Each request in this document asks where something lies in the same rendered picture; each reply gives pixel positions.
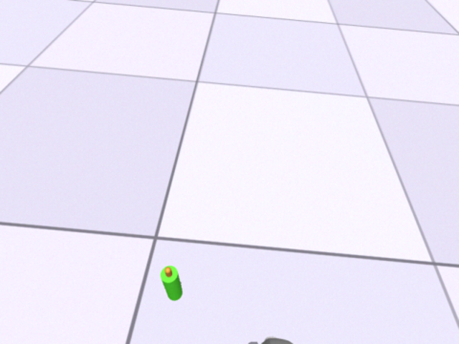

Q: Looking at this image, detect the bottle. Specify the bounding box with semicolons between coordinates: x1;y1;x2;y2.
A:
161;266;182;301

